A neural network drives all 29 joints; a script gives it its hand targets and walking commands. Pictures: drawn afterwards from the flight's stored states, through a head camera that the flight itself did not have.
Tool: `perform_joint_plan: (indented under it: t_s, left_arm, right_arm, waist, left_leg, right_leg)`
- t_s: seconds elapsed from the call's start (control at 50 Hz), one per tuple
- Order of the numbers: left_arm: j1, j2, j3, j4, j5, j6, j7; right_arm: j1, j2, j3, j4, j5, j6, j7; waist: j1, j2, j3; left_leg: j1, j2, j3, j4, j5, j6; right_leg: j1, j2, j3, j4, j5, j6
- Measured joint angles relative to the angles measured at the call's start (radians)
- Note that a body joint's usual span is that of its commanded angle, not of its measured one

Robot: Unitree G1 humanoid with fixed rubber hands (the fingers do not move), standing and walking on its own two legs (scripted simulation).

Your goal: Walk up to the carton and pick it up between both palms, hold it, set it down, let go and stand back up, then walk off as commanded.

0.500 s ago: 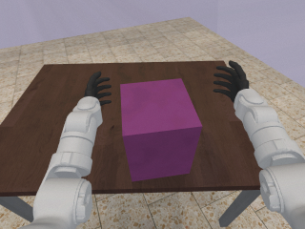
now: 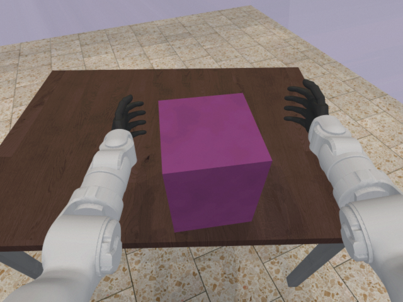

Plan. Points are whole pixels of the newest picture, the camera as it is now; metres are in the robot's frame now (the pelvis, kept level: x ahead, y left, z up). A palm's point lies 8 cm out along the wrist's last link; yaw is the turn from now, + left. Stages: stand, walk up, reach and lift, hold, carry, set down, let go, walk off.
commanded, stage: reach and lift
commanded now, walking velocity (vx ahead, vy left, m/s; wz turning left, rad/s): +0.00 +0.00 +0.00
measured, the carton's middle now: (207, 164) +0.45 +0.02 +0.00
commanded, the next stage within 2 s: none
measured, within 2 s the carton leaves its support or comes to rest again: neither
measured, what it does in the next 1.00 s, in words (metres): stands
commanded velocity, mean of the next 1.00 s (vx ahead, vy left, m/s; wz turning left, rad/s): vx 0.00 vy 0.00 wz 0.00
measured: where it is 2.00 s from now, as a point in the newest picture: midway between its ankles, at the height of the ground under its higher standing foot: outside the picture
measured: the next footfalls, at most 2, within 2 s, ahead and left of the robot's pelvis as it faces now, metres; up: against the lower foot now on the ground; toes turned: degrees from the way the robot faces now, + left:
none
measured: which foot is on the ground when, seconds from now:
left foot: down 0.00-1.00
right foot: down 0.00-1.00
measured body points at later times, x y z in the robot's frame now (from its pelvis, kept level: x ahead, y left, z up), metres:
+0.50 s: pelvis -0.01 +0.00 -0.01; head +0.07 +0.01 +0.43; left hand +0.44 +0.19 +0.04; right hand +0.46 -0.21 +0.08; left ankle +0.02 +0.16 -0.74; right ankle -0.03 -0.12 -0.74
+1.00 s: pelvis -0.01 +0.00 -0.01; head +0.07 +0.02 +0.43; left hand +0.45 +0.16 +0.04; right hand +0.46 -0.15 +0.07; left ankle +0.02 +0.16 -0.74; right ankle -0.03 -0.12 -0.74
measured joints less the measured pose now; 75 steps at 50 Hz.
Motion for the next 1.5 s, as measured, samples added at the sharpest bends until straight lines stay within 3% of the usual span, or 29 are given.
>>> perform_joint_plan:
  t_s: [0.16, 0.32, 0.62, 0.78, 1.0, 1.1, 1.24, 1.3, 1.36, 1.44, 1.5]
  left_arm:
    - [0.0, 0.0, -0.015, 0.16, -0.014, -0.212, -0.007]
    - [0.0, 0.0, -0.048, 0.255, -0.057, -0.335, -0.011]
    - [0.0, -0.025, -0.052, 0.284, -0.068, -0.431, -0.022]
    - [0.0, -0.048, -0.027, 0.284, -0.005, -0.444, -0.021]
    - [0.0, -0.073, 0.023, 0.28, 0.071, -0.451, 0.003]
    - [0.0, -0.094, 0.049, 0.257, 0.11, -0.433, 0.029]
    - [0.0, -0.12, 0.137, 0.228, 0.196, -0.424, 0.032]
    - [0.0, -0.132, 0.209, 0.216, 0.255, -0.424, 0.025]
    - [0.005, -0.148, 0.297, 0.196, 0.332, -0.425, 0.012]
    - [0.031, -0.166, 0.349, 0.146, 0.394, -0.423, -0.007]
    - [0.045, -0.177, 0.37, 0.114, 0.417, -0.416, -0.014]
  right_arm:
    - [-0.001, 0.0, 0.002, 0.092, 0.0, -0.12, 0.03]
    - [-0.001, 0.0, 0.002, 0.138, 0.0, -0.192, 0.049]
    - [0.0, 0.005, 0.002, 0.138, 0.0, -0.25, 0.057]
    - [0.0, 0.056, 0.002, 0.139, -0.01, -0.26, 0.057]
    - [-0.001, 0.141, -0.002, 0.139, -0.137, -0.261, 0.023]
    - [-0.001, 0.156, -0.037, 0.139, -0.168, -0.261, -0.009]
    - [-0.001, 0.16, -0.094, 0.138, -0.222, -0.274, -0.016]
    - [0.0, 0.172, -0.16, 0.138, -0.287, -0.29, -0.016]
    - [0.0, 0.196, -0.279, 0.138, -0.4, -0.311, -0.022]
    - [0.01, 0.222, -0.401, 0.122, -0.529, -0.335, -0.026]
    - [0.021, 0.233, -0.44, 0.101, -0.583, -0.344, -0.026]
  waist:
    - [0.007, 0.0, -0.055]
    - [0.007, 0.0, -0.108]
    - [0.01, 0.006, -0.144]
    - [0.01, 0.004, -0.148]
    - [0.01, -0.016, -0.161]
    - [0.01, -0.019, -0.168]
    - [0.01, -0.013, -0.168]
    - [0.01, -0.01, -0.168]
    - [0.01, -0.005, -0.168]
    - [0.01, 0.001, -0.158]
    - [0.01, 0.002, -0.141]
  left_leg:
    - [-0.133, 0.003, 0.0, 0.043, 0.0, 0.0]
    - [-0.259, 0.007, 0.006, 0.079, 0.0, 0.0]
    - [-0.346, 0.008, 0.012, 0.098, 0.003, 0.0]
    - [-0.346, 0.008, 0.012, 0.097, 0.003, 0.0]
    - [-0.347, 0.008, 0.012, 0.092, 0.003, -0.003]
    - [-0.348, 0.008, 0.012, 0.087, 0.003, -0.006]
    - [-0.348, 0.008, 0.012, 0.067, 0.012, -0.006]
    - [-0.348, 0.008, 0.012, 0.053, 0.019, -0.006]
    - [-0.344, 0.008, 0.012, 0.032, 0.03, -0.006]
    - [-0.327, 0.008, 0.013, 0.012, 0.039, -0.006]
    - [-0.305, 0.008, 0.014, 0.001, 0.04, -0.006]
  right_leg:
    - [-0.137, 0.003, 0.004, 0.046, 0.0, 0.0]
    - [-0.272, 0.007, 0.012, 0.094, -0.003, 0.0]
    - [-0.373, 0.008, 0.019, 0.137, -0.01, 0.0]
    - [-0.374, 0.008, 0.019, 0.137, -0.01, 0.0]
    - [-0.374, 0.008, 0.019, 0.13, -0.01, 0.0]
    - [-0.374, 0.008, 0.019, 0.125, -0.01, 0.0]
    - [-0.374, 0.008, 0.019, 0.105, -0.002, 0.0]
    - [-0.373, 0.008, 0.018, 0.09, 0.006, 0.0]
    - [-0.368, 0.008, 0.018, 0.067, 0.018, 0.0]
    - [-0.35, 0.007, 0.017, 0.043, 0.03, 0.0]
    - [-0.328, 0.007, 0.017, 0.033, 0.031, 0.0]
